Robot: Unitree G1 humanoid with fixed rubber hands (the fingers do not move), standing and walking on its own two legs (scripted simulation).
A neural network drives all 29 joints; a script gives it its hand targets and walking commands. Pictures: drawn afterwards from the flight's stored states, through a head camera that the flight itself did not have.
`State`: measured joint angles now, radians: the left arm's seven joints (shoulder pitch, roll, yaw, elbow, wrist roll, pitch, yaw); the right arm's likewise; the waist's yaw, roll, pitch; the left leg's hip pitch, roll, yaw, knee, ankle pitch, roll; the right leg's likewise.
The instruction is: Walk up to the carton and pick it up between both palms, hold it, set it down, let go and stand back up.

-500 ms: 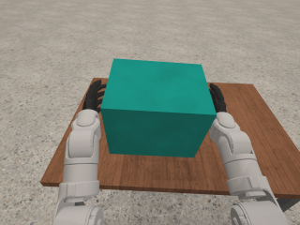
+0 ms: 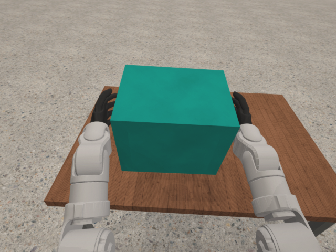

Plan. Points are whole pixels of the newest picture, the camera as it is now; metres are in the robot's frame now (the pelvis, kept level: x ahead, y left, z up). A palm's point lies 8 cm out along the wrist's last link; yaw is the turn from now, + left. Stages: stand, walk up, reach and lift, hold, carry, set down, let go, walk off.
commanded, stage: set down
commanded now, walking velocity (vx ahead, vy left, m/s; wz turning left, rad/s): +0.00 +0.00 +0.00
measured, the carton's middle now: (171, 121) +0.38 +0.00 +0.16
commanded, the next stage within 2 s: none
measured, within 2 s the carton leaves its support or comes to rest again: neither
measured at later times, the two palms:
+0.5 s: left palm (108, 131) +0.37 +0.16 +0.13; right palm (236, 142) +0.35 -0.17 +0.10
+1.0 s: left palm (109, 131) +0.39 +0.17 +0.10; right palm (230, 143) +0.37 -0.16 +0.09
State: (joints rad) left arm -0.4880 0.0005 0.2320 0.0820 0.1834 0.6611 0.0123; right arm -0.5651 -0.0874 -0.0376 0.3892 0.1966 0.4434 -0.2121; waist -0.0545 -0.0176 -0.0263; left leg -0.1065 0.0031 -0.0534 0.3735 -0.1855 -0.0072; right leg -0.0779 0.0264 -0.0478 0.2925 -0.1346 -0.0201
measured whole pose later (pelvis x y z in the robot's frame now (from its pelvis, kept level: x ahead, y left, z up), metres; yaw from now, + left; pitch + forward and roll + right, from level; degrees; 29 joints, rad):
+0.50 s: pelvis +0.01 +0.00 +0.00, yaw +0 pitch -6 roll -1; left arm -0.49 -0.04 0.29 0.30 0.25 0.36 -0.05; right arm -0.46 0.02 -0.16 0.56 0.01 0.09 -0.16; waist -0.03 -0.03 0.06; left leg -0.04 0.00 -0.05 0.33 -0.18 -0.01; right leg -0.03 0.03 -0.04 0.28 -0.14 -0.02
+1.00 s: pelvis +0.03 +0.02 +0.00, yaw -1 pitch -4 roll -1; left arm -0.43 -0.02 0.21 0.34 0.21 0.28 0.00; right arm -0.42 -0.02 -0.10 0.61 0.05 0.01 -0.18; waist -0.06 -0.03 0.04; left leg -0.05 -0.01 -0.04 0.36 -0.23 0.02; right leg -0.01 0.01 -0.03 0.25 -0.16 0.01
